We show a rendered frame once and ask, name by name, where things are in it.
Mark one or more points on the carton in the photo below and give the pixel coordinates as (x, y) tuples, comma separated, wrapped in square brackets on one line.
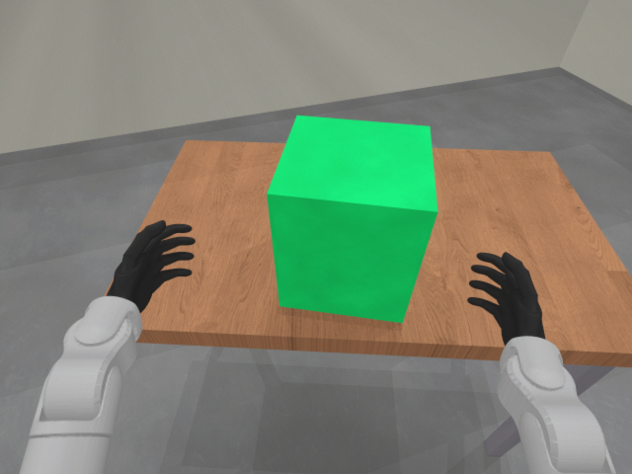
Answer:
[(352, 207)]

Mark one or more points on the table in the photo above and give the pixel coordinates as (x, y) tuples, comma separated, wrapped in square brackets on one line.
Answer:
[(488, 201)]

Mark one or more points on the right robot hand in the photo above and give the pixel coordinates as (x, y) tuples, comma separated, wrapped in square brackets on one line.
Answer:
[(518, 313)]

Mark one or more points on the right robot forearm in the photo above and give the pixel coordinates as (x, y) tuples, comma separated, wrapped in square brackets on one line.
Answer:
[(559, 434)]

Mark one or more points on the left robot forearm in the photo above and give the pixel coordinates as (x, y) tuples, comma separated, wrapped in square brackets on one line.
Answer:
[(79, 402)]

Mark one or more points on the left robot hand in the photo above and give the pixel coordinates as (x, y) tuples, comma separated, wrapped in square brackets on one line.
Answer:
[(138, 275)]

